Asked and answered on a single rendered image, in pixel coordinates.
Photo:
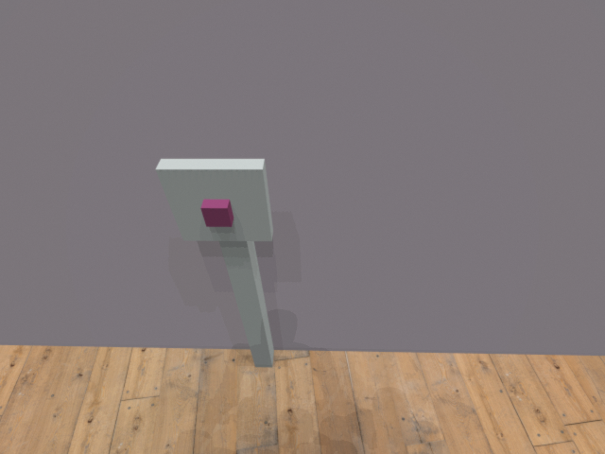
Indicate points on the button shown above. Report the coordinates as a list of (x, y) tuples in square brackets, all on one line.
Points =
[(217, 213)]

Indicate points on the panel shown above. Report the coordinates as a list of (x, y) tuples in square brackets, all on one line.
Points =
[(186, 183)]

